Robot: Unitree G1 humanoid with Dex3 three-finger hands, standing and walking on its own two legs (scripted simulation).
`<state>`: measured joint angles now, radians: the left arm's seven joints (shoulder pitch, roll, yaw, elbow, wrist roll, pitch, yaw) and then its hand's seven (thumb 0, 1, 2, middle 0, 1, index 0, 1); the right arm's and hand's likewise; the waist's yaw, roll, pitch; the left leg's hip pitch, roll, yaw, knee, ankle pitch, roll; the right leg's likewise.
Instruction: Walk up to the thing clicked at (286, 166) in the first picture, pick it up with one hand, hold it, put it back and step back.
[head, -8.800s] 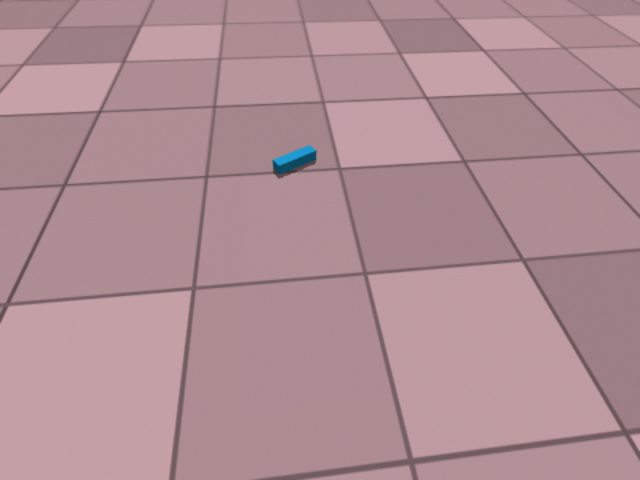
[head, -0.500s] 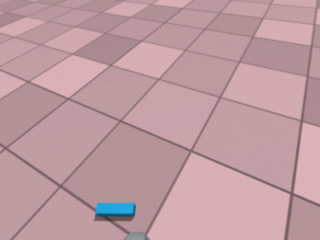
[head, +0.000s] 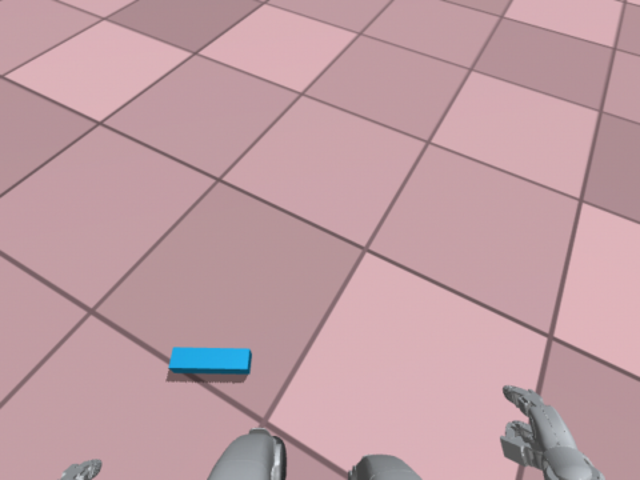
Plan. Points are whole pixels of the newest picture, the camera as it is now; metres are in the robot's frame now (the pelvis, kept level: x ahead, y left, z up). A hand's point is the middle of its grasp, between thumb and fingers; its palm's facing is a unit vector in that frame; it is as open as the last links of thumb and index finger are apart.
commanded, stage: walk up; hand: left
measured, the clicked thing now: (211, 360) +0.46 +0.31 -0.72
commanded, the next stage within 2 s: none
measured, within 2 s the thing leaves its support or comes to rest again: neither
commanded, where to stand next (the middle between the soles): +0.07 +0.01 m, yaw +3 degrees
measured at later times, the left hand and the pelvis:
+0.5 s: hand out of the picture +0.00 +0.28 -0.13, palm faces +0.06 -0.94 -0.34, open 7.4 cm; pelvis -0.02 +0.01 +0.02, yaw +5 degrees
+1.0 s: hand out of the picture +0.09 +0.26 -0.12, palm faces +0.06 -0.89 -0.45, open 7.4 cm; pelvis -0.02 -0.02 -0.01, yaw +6 degrees
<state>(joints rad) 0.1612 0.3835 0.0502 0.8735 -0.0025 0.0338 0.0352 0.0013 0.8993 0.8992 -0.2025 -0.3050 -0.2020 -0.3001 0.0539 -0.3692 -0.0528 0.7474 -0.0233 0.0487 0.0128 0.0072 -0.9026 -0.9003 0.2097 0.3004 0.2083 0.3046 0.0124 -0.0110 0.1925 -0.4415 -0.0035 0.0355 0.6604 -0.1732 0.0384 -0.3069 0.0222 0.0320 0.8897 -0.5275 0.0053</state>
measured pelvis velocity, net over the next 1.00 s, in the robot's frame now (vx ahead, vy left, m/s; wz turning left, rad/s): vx -0.02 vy -0.02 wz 0.11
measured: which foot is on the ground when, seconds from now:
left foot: down 0.00-0.08, up 0.10-0.38, down 0.40-0.80, up 0.82-1.00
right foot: up 0.00-0.02, down 0.04-0.42, up 0.44-0.76, down 0.78-1.00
